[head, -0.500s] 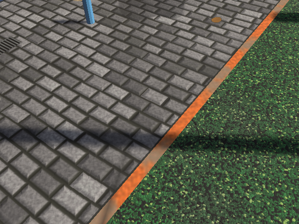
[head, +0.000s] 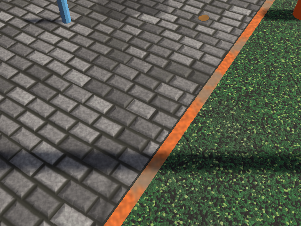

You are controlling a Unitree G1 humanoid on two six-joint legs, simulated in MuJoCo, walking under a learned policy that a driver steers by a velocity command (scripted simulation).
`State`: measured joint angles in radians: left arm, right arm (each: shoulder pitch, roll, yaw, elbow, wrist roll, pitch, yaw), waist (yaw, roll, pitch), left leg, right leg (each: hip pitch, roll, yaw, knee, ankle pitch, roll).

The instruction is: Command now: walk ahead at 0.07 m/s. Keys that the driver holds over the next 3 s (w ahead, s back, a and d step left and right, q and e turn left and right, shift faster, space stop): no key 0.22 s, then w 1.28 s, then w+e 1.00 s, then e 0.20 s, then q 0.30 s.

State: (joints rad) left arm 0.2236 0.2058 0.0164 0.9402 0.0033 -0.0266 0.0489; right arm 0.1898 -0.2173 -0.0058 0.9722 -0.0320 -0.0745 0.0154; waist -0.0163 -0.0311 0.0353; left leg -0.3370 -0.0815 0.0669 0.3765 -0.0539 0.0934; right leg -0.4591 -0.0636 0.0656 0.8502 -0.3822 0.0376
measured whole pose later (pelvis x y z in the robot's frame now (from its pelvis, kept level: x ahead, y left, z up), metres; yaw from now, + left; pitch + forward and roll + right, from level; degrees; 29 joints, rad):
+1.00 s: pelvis +0.34 -0.01 -0.02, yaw +1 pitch +2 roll +0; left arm -0.08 0.21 0.04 0.82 -0.02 -0.11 -0.05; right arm 0.50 -0.22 -0.04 1.09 0.00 -0.06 -0.01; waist -0.08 -0.01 0.03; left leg 0.14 0.00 0.03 0.35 -0.48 0.01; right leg -0.52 0.00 -0.06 0.51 -0.03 -0.12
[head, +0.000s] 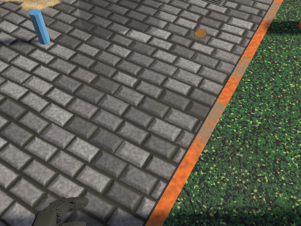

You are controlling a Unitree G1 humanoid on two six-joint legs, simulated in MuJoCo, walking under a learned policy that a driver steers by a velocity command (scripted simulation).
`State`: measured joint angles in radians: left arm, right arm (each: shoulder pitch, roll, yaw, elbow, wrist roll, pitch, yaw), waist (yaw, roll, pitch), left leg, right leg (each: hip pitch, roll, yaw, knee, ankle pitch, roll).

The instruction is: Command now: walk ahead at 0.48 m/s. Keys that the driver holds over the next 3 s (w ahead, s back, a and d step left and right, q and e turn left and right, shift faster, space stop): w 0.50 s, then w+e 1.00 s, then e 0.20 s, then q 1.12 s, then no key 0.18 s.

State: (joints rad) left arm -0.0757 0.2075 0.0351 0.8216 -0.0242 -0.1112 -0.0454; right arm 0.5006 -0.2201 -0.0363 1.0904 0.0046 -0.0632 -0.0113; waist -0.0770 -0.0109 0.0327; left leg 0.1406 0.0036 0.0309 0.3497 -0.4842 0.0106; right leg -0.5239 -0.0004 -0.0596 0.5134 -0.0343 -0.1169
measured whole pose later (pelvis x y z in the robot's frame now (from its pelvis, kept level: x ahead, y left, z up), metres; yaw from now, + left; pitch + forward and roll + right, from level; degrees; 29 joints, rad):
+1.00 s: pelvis +0.54 +0.04 +0.02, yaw -13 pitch +1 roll +2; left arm 0.10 0.23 0.07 0.86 -0.02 -0.04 -0.03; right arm 0.33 -0.23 -0.07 0.99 -0.01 -0.09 -0.02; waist -0.06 -0.03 0.01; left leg 0.08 -0.02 0.27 0.21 -0.31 0.01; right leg -0.69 -0.10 0.00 0.72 0.03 -0.06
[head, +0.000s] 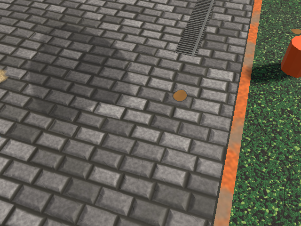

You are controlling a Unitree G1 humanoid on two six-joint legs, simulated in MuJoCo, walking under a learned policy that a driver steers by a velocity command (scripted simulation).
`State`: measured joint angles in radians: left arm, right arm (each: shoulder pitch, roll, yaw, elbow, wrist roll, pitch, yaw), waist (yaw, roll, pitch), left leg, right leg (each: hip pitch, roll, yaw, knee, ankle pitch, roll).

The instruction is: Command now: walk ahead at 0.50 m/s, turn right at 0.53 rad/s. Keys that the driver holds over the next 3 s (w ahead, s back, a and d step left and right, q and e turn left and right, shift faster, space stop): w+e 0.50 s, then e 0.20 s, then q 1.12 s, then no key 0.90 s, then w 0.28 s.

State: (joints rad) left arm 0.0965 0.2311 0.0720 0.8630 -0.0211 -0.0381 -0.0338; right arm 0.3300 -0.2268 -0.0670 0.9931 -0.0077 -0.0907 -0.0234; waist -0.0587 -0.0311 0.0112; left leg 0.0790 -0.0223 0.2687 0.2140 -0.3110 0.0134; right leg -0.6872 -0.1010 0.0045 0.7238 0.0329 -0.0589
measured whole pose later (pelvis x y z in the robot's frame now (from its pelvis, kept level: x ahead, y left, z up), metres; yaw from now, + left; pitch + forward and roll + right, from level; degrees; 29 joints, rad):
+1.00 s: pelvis +0.45 -0.08 +0.00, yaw -24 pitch +1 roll +1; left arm 0.14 0.25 0.04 0.67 0.02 0.02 0.03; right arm 0.20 -0.26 -0.04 0.83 0.01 -0.03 0.02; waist -0.05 0.01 0.03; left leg -0.34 -0.02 0.00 0.54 -0.25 0.01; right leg -0.33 -0.02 0.05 0.54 -0.22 0.01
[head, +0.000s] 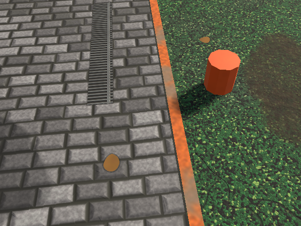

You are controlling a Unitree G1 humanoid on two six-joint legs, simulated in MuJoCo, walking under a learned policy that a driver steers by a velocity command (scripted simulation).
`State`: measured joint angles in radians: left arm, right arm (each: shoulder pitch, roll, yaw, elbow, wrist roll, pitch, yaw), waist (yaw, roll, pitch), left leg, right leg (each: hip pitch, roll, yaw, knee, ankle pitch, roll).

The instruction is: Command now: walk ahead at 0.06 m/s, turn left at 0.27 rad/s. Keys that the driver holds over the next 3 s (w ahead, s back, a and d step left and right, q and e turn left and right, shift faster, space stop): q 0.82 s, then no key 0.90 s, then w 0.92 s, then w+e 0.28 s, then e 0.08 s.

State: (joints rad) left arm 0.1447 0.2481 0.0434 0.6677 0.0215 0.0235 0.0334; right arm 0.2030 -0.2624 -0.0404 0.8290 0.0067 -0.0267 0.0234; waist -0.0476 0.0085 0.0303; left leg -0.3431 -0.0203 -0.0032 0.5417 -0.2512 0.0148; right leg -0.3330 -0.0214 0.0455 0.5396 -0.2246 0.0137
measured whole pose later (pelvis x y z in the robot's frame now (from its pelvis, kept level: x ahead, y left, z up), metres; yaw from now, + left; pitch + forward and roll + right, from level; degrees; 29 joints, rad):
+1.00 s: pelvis +0.02 +0.01 +0.01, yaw +33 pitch +1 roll +1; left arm 0.16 0.26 0.06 0.71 0.01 -0.01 0.03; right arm 0.19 -0.35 -0.10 0.64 0.01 0.06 -0.02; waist 0.01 0.04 0.04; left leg -0.49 -0.07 -0.12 1.06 -0.44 -0.09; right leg -0.25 -0.01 0.02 0.45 -0.23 -0.01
